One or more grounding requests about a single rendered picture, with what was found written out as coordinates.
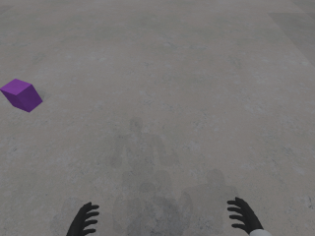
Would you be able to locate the left robot hand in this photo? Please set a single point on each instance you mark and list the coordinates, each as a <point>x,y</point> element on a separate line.
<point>79,223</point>

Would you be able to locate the carton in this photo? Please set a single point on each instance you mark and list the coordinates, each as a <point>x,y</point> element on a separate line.
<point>21,95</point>

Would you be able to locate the right robot hand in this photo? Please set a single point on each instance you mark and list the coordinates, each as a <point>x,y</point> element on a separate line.
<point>248,217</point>

